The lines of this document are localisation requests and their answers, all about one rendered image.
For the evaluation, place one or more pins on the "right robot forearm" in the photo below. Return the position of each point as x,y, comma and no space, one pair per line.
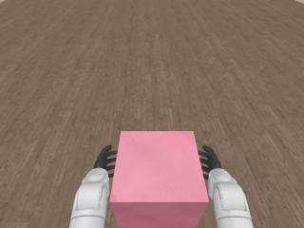
230,203

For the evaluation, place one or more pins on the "right robot hand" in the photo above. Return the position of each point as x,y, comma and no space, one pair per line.
212,162

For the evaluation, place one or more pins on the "carton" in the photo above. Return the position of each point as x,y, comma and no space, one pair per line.
158,180

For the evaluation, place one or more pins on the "left robot hand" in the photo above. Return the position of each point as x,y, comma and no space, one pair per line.
102,160

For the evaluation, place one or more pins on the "left robot forearm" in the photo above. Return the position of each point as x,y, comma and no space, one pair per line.
89,207

